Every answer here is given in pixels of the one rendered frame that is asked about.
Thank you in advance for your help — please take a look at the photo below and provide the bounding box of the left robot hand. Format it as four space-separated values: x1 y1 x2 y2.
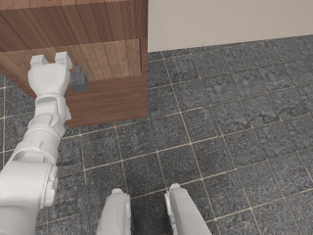
27 51 73 120

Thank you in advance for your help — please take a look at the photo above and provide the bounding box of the robot left forearm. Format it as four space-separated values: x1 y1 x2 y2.
0 93 67 181

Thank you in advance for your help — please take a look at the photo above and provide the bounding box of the right robot thigh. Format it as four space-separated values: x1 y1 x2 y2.
164 187 212 235

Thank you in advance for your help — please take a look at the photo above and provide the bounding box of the handle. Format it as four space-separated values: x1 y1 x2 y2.
69 65 89 92

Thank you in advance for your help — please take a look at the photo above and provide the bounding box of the left robot upper arm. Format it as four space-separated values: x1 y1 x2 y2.
0 161 59 235

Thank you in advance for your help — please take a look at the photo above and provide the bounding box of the left robot shin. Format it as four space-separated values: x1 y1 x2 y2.
112 188 131 235

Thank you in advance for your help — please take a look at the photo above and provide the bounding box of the drawer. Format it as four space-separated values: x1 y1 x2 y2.
0 38 141 88

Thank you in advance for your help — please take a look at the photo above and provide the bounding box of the cabinet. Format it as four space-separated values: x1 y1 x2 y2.
0 0 149 128

